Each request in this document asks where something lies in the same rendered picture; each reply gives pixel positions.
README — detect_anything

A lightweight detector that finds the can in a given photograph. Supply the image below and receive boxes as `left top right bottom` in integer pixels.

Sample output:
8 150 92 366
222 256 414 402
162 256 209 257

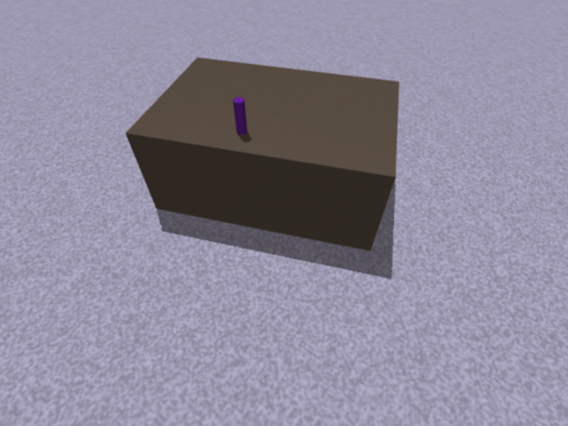
233 97 247 135

